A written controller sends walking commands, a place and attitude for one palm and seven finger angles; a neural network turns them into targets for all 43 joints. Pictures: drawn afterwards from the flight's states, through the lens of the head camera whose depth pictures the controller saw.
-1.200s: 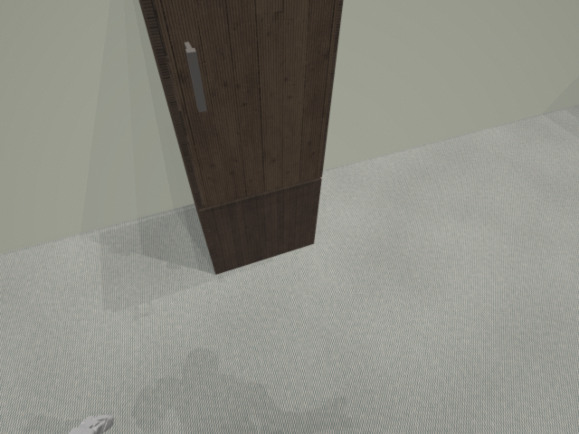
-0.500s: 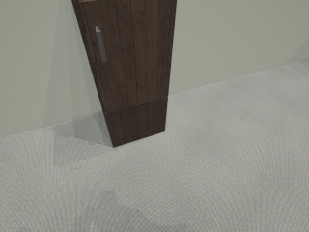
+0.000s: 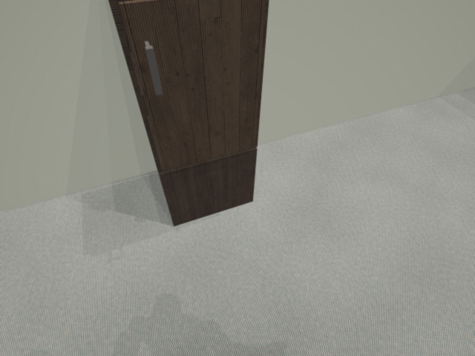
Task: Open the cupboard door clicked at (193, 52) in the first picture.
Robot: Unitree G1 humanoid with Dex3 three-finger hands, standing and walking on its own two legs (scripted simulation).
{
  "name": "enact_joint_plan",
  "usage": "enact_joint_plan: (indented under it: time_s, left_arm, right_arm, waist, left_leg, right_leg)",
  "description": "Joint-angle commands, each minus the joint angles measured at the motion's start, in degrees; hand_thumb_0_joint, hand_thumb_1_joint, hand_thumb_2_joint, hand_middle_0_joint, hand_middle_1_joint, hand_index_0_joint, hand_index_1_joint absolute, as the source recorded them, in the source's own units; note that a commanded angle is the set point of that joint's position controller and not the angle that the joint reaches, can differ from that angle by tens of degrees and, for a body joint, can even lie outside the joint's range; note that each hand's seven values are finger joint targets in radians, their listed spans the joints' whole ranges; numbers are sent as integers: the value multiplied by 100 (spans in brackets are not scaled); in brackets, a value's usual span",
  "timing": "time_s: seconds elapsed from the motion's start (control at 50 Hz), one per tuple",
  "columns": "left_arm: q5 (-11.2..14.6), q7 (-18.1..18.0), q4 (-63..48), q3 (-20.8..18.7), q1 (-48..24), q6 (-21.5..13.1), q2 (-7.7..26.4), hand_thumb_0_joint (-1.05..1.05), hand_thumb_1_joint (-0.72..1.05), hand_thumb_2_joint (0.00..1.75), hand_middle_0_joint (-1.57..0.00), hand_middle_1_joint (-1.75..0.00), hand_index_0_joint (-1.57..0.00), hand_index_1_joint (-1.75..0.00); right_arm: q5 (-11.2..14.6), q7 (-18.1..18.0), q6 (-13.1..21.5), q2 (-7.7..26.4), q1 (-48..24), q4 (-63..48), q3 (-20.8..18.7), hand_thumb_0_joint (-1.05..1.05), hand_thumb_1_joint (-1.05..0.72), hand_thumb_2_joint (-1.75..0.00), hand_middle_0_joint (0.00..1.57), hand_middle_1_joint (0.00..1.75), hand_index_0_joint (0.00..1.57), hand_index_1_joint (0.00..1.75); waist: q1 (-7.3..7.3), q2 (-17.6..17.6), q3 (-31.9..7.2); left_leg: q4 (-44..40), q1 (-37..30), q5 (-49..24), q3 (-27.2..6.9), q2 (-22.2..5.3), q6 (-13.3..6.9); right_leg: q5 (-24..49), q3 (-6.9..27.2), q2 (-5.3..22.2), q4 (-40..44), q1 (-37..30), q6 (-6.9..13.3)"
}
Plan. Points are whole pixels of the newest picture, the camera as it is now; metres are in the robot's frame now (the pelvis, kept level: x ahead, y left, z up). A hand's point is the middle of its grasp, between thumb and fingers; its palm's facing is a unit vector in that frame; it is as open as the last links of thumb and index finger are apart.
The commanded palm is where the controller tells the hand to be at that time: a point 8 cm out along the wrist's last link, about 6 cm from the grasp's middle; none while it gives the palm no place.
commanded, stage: look at it before walking up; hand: left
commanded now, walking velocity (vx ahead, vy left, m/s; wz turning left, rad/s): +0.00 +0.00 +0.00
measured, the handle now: (153, 68) +0.81 +0.29 +0.08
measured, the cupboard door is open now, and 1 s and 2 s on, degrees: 0 0 0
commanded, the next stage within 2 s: turn to face it in 0.24 s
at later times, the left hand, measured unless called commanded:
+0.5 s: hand out of the picture +0.08 +0.24 -0.16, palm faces +0.03 -0.94 -0.34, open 7.4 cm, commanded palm none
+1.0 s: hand out of the picture -0.02 +0.23 -0.17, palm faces +0.28 -0.93 -0.24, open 7.4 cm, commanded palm none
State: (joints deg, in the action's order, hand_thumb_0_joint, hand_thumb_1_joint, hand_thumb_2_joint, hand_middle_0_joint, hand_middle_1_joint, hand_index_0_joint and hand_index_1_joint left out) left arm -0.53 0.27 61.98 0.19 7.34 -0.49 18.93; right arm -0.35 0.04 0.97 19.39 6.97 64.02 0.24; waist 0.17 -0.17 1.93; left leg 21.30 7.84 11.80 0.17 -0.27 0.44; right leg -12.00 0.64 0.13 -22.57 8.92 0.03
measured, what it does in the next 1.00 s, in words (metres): lifts its right foot, turning left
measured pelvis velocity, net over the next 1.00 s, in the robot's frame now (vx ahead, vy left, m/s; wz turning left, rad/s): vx -0.02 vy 0.02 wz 0.28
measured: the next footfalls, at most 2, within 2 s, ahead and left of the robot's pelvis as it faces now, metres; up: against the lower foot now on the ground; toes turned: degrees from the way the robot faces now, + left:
right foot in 1.14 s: +0.04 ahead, -0.11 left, +0.00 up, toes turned +17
left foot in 1.48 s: -0.04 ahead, +0.12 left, +0.00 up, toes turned +28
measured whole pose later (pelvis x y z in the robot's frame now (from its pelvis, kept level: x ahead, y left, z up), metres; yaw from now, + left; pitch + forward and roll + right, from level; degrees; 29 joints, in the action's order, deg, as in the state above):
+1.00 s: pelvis -0.02 +0.02 +0.00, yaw +16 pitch +0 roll -1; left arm -0.6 -1.1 55.6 -3.1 12.2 3.3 12.5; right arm -1.1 -0.4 -1.4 9.7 14.4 56.7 -2.0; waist 1.6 -0.2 3.4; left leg 25.8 17.0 9.2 -1.5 2.4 -3.1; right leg -25.9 -1.1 2.6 -50.1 22.1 -2.7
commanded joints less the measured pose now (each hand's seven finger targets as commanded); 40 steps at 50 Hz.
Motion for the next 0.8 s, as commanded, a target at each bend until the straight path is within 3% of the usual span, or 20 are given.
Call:
enact_joint_plan:
  time_s: [0.0, 0.34, 0.36, 0.42, 0.44, 0.48, 0.5, 0.52, 0.54, 0.56, 0.58, 0.6, 0.62, 0.64, 0.66, 0.68, 0.7, 0.72, 0.74, 0.78]
  left_arm:
    - [-13, -90, -362, -226, -249, -114, 1235, 0, 90, 90, -20, -30, -20, -30]
    - [-8, -99, -336, -241, -219, -127, 1270, 0, 90, 90, -20, -30, -20, -30]
    - [-5, -106, -352, -250, -206, -108, 1239, 0, 90, 90, -20, -30, -20, -30]
    - [8, -180, -375, -187, 155, 61, 690, 0, 90, 90, -20, -30, -20, -30]
    - [3, -194, -414, -203, 235, 101, 700, 0, 90, 90, -20, -30, -20, -30]
    - [-18, -218, -555, -290, 351, 137, 825, 0, 90, 90, -20, -30, -20, -30]
    - [-27, -228, -629, -333, 439, 145, 912, 0, 90, 90, -20, -30, -20, -30]
    - [-42, -240, -721, -373, 477, 147, 950, 0, 90, 90, -20, -30, -20, -30]
    - [-70, -258, -803, -401, 477, 142, 970, 0, 90, 90, -20, -30, -20, -30]
    - [-114, -277, -892, -429, 420, 134, 951, 0, 90, 90, -20, -30, -20, -30]
    - [-130, -288, -972, -436, 276, 133, 927, 0, 90, 90, -20, -30, -20, -30]
    - [-132, -272, -1044, -441, 143, 125, 901, 0, 90, 90, -20, -30, -20, -30]
    - [-104, -255, -1088, -450, 77, 131, 876, 0, 90, 90, -20, -30, -20, -30]
    - [-55, -232, -1137, -445, 124, 165, 791, 0, 90, 90, -20, -30, -20, -30]
    - [-11, -203, -1234, -412, 266, 227, 458, 0, 90, 90, -20, -30, -20, -30]
    - [-7, -181, -1452, -335, 100, 251, 147, 0, 90, 90, -20, -30, -20, -30]
    - [-50, -221, -1438, -363, -24, 301, 243, 0, 90, 90, -20, -30, -20, -30]
    - [-48, -207, -1374, -404, -85, 308, 164, 0, 90, 90, -20, -30, -20, -30]
    - [-56, -183, -1272, -421, -20, 297, 193, 0, 90, 90, -20, -30, -20, -30]
    - [-66, -135, -1114, -427, 289, 271, 99, 0, 90, 90, -20, -30, -20, -30]
  right_arm:
    - [-11, -83, 111, 1152, -269, -372, -215, 0, -90, -90, 20, 30, 20, 30]
    - [-6, -91, 98, 1175, -342, -395, -213, 0, -90, -90, 20, 30, 20, 30]
    - [-11, -83, 78, 1140, -335, -420, -208, 0, -90, -90, 20, 30, 20, 30]
    - [-24, -59, -69, 499, -48, -471, -110, 0, -90, -90, 20, 30, 20, 30]
    - [-30, -53, -117, 465, -11, -519, -124, 0, -90, -90, 20, 30, 20, 30]
    - [-30, -44, -178, 467, 83, -680, -182, 0, -90, -90, 20, 30, 20, 30]
    - [-28, -43, -207, 441, 103, -777, -222, 0, -90, -90, 20, 30, 20, 30]
    - [-27, -45, -241, 404, 101, -877, -267, 0, -90, -90, 20, 30, 20, 30]
    - [-32, -47, -271, 338, 121, -960, -304, 0, -90, -90, 20, 30, 20, 30]
    - [-27, -34, -286, 317, 129, -1017, -342, 0, -90, -90, 20, 30, 20, 30]
    - [-7, -14, -280, 250, 240, -1057, -360, 0, -90, -90, 20, 30, 20, 30]
    - [12, 14, -264, 124, 415, -1054, -366, 0, -90, -90, 20, 30, 20, 30]
    - [6, 25, -249, 79, 677, -1022, -364, 0, -90, -90, 20, 30, 20, 30]
    - [-33, 31, -231, 122, 918, -975, -379, 0, -90, -90, 20, 30, 20, 30]
    - [-106, 28, -178, 503, 1121, -1012, -448, 0, -90, -90, 20, 30, 20, 30]
    - [-110, 17, -170, 924, 1240, -1075, -552, 0, -90, -90, 20, 30, 20, 30]
    - [-97, -35, -171, 825, 1293, -1027, -550, 0, -90, -90, 20, 30, 20, 30]
    - [-102, -77, -170, 759, 1064, -1095, -537, 0, -90, -90, 20, 30, 20, 30]
    - [-100, -93, -163, 552, 786, -1159, -489, 0, -90, -90, 20, 30, 20, 30]
    - [-90, -122, -111, 368, 646, -1202, -447, 0, -90, -90, 20, 30, 20, 30]
  waist:
    - [-20, 35, -361]
    - [-29, 60, -395]
    - [-30, 4, -386]
    - [-72, 55, -415]
    - [-94, 81, -359]
    - [-123, 362, -450]
    - [-157, 651, -503]
    - [-171, 888, -431]
    - [-173, 1173, -336]
    - [-171, 1134, -233]
    - [-46, 1016, -183]
    - [64, 930, -185]
    - [181, 919, -318]
    - [274, 582, -371]
    - [318, -783, -378]
    - [328, -1853, -215]
    - [393, -1162, -256]
    - [268, -998, -95]
    - [168, -800, 84]
    - [43, -570, -144]
  left_leg:
    - [-365, -60, -633, -583, -632, -204]
    - [-321, -151, -1031, -594, -631, -198]
    - [-239, -89, -1162, -589, -622, -188]
    - [166, 331, -1364, -563, -540, -105]
    - [322, 532, -1282, -541, -490, -87]
    - [856, 882, -1210, -488, -324, -61]
    - [1301, 1002, -947, -335, -207, -27]
    - [1833, 1211, -65, -215, -95, 9]
    - [2382, 1471, 1260, -92, -34, 47]
    - [2800, 1518, 1752, -31, -126, 71]
    - [2721, 1438, 1838, -53, -222, 79]
    - [2226, 1253, 1621, 28, -259, 101]
    - [1605, 847, 939, 198, -232, 111]
    - [918, 165, 2, 232, -193, 59]
    - [139, -135, -949, -1246, -1032, -362]
    - [-605, 100, -1660, -2669, -2110, -1060]
    - [-773, 459, -568, -2764, -2078, -1245]
    - [-849, 682, 236, -2720, -1909, -1199]
    - [-889, 936, 599, -2448, -1702, -1113]
    - [-751, 716, 124, -1925, -1351, -1001]
  right_leg:
    - [595, 584, 654, 427, -25, 154]
    - [1075, 505, 711, 416, -201, 155]
    - [1174, 449, 734, 317, -215, 141]
    - [1274, 300, 844, -36, -278, 30]
    - [1223, 308, 916, -89, -255, 40]
    - [1371, 431, 1211, -159, -381, 218]
    - [1496, 578, 1496, -94, -379, 393]
    - [1735, 737, 1810, -6, -333, 655]
    - [2048, 864, 2130, 60, -283, 951]
    - [2298, 792, 2288, 80, -132, 1129]
    - [2619, 599, 2281, -105, -19, 1109]
    - [2785, 253, 2136, -391, 12, 953]
    - [2568, -7, 1997, -724, 165, 717]
    - [1854, -349, 1761, -1198, 693, 389]
    - [97, -769, 980, -2327, 1555, -95]
    - [-2458, -672, 378, -3463, 2111, -377]
    - [-2318, -85, 431, -4062, 2001, -231]
    - [-1946, 62, 498, -4313, 2210, -228]
    - [-1549, 130, 583, -4325, 2154, -231]
    - [-1181, 22, 539, -4110, 2023, -279]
